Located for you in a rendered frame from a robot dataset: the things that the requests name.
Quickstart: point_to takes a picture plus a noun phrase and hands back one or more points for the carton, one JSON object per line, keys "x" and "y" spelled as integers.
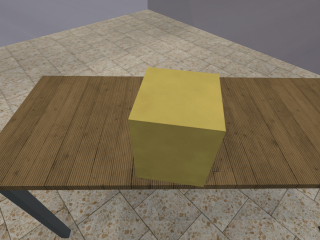
{"x": 177, "y": 125}

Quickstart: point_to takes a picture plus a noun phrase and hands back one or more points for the table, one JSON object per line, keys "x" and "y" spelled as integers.
{"x": 72, "y": 133}

